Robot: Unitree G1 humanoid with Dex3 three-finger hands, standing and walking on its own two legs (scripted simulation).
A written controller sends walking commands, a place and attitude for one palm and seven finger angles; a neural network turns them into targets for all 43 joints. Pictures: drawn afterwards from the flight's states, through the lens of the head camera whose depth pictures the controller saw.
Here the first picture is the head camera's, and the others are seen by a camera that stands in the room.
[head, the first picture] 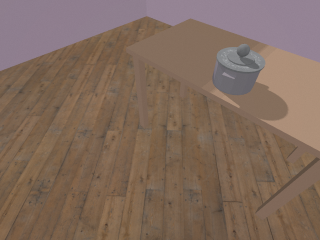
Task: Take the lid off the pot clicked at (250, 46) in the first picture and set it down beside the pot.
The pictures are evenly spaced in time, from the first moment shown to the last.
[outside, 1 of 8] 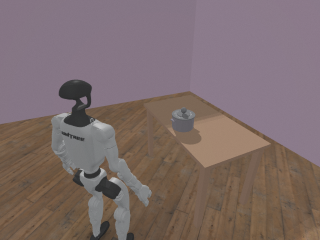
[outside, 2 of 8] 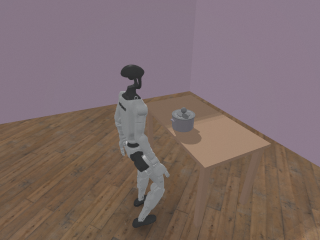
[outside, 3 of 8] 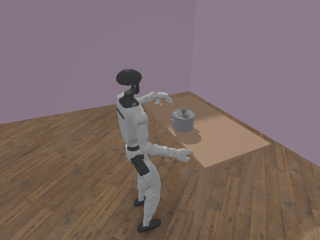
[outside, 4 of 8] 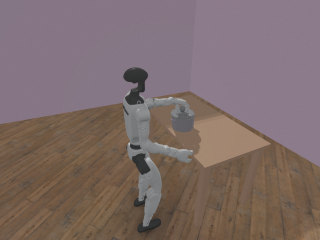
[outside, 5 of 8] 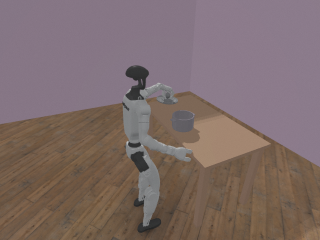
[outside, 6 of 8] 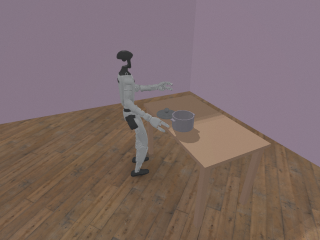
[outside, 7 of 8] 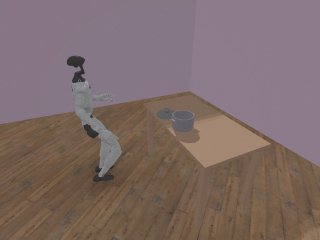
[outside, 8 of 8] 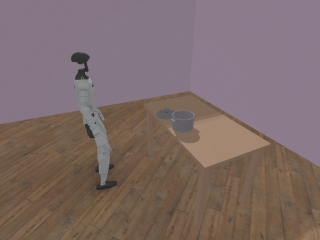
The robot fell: no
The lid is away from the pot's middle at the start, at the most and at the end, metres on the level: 0.00 0.27 0.26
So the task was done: yes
